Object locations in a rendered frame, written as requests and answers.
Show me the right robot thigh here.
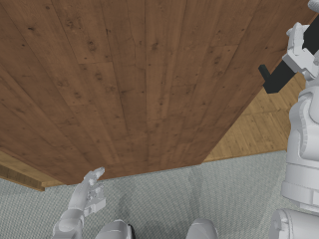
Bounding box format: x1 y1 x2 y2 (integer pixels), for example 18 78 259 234
185 218 219 239

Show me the right robot forearm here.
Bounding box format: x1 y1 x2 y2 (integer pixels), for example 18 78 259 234
280 85 319 216

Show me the left robot hand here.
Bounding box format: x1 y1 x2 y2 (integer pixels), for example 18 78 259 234
68 167 107 218

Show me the wardrobe door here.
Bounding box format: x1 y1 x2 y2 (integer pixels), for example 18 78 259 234
0 0 319 185
0 150 57 182

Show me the robot right upper arm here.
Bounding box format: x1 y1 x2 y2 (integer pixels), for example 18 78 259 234
268 207 319 239

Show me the left robot thigh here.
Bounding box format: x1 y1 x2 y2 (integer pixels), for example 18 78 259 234
95 221 133 239

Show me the handle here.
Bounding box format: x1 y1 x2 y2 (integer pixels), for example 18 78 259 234
258 14 319 95

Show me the left robot forearm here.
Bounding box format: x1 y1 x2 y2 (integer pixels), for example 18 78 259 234
51 208 85 239

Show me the right robot hand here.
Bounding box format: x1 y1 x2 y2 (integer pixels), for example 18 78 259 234
282 0 319 89

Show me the robot thigh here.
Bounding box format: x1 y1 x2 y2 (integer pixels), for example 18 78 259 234
95 221 133 239
185 218 219 239

